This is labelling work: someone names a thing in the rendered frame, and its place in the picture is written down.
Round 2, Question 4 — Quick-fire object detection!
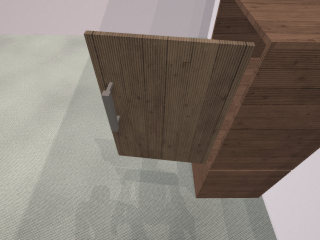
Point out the cupboard door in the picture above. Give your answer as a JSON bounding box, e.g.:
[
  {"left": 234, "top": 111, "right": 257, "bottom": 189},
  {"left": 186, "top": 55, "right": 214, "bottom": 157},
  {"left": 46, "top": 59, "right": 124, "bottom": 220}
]
[{"left": 84, "top": 30, "right": 256, "bottom": 164}]

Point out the handle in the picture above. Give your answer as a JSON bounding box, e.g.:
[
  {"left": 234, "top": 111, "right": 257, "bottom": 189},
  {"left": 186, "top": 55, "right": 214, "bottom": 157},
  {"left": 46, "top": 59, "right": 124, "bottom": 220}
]
[{"left": 101, "top": 82, "right": 120, "bottom": 132}]

